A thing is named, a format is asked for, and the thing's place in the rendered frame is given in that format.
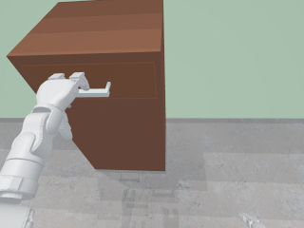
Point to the robot left forearm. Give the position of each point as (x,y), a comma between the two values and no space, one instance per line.
(23,166)

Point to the robot right hand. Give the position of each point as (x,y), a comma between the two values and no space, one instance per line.
(250,221)

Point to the drawer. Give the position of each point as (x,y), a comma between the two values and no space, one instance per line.
(128,80)

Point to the cabinet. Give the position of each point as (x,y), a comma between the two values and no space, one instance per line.
(112,133)

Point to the left robot upper arm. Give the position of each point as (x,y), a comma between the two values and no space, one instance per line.
(16,216)

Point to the handle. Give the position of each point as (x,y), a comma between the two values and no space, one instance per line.
(94,92)

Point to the robot left hand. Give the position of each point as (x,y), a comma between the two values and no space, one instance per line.
(61,92)

